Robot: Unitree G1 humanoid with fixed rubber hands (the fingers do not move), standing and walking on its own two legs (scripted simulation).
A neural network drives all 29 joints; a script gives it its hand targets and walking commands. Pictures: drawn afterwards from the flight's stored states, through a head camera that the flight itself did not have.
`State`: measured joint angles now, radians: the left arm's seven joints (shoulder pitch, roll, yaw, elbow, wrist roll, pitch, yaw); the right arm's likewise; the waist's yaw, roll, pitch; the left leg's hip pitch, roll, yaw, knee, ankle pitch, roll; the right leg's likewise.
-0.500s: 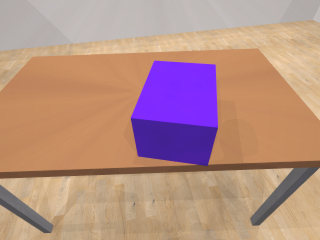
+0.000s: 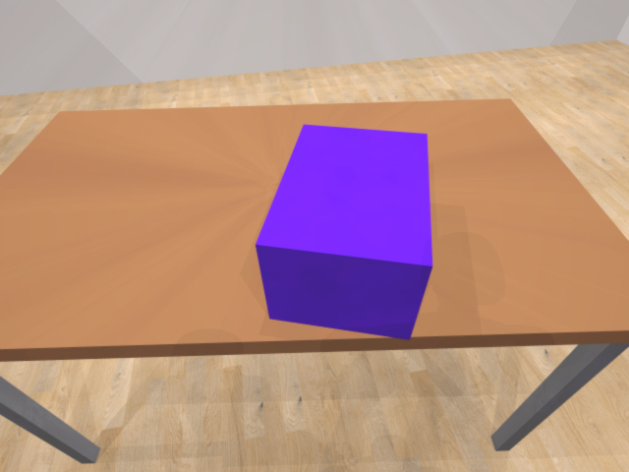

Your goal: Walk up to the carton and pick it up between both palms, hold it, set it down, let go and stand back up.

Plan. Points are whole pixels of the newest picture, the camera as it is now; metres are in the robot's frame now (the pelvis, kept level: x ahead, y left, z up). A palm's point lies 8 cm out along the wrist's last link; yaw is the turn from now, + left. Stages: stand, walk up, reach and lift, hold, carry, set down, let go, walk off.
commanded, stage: stand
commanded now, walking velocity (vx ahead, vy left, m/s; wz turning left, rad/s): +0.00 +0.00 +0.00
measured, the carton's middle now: (351, 222) +0.50 -0.03 +0.04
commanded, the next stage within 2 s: none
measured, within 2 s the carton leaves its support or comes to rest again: neither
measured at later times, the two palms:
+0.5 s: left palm out of the picture +0.00 +0.23 -0.14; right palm out of the picture +0.00 -0.23 -0.14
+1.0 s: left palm out of the picture +0.00 +0.23 -0.14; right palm out of the picture +0.00 -0.22 -0.14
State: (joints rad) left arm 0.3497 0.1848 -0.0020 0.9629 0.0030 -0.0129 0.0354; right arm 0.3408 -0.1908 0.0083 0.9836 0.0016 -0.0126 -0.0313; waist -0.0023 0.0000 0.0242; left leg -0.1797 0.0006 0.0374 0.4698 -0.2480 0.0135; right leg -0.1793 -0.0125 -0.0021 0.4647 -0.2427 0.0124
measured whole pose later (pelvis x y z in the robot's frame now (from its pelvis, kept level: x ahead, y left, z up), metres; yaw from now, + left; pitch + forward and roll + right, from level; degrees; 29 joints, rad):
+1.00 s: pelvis +0.01 +0.01 +0.00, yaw +0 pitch -2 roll +0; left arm 0.32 0.16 -0.01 1.07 0.00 -0.01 0.05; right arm 0.33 -0.16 0.01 1.04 0.00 -0.02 -0.04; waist 0.00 -0.01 0.04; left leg -0.16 -0.02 0.04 0.43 -0.24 0.03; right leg -0.16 -0.03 0.00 0.43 -0.24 0.03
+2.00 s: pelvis +0.01 +0.02 +0.00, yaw +0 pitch -2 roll +0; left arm 0.32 0.15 -0.01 1.10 0.00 -0.01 0.05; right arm 0.34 -0.15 0.00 1.06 0.01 -0.02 -0.05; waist 0.00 -0.01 0.04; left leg -0.15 -0.03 0.05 0.42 -0.24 0.04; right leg -0.15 -0.04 0.01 0.42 -0.24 0.04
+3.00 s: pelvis +0.02 +0.02 +0.00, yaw +0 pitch -2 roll +0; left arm 0.31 0.15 -0.02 1.11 0.00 -0.01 0.05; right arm 0.33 -0.14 0.01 1.06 0.01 -0.02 -0.05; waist 0.00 -0.01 0.05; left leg -0.14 -0.03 0.05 0.42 -0.25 0.04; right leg -0.14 -0.04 0.01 0.42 -0.24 0.04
